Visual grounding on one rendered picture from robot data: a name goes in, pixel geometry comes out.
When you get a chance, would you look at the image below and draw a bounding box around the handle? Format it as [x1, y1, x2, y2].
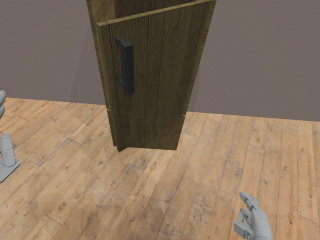
[115, 36, 135, 96]

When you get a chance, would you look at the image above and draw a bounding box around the left robot hand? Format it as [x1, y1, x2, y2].
[0, 90, 21, 184]

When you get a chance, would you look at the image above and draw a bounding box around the right robot hand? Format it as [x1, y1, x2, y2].
[234, 191, 274, 240]

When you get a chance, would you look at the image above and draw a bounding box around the cupboard door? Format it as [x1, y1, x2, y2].
[96, 0, 212, 152]

